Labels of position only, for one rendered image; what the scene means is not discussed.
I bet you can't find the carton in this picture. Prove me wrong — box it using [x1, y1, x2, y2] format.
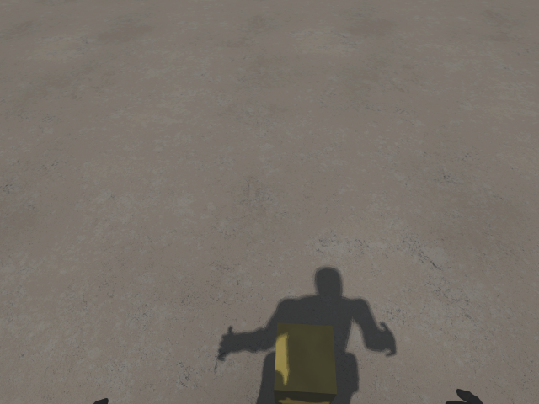
[274, 322, 337, 404]

